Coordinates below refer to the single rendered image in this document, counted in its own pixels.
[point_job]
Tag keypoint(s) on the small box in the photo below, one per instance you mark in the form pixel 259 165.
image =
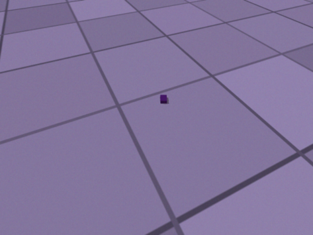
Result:
pixel 163 98

